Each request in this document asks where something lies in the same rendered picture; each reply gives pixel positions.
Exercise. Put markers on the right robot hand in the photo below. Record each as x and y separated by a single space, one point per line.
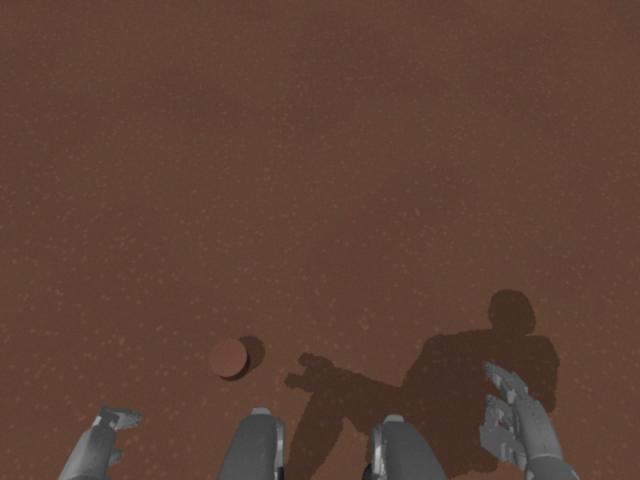
527 431

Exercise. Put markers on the left robot hand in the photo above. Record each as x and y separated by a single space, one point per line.
95 450

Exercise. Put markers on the tin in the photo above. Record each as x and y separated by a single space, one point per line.
229 359

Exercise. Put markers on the right robot arm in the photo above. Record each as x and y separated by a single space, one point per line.
549 468

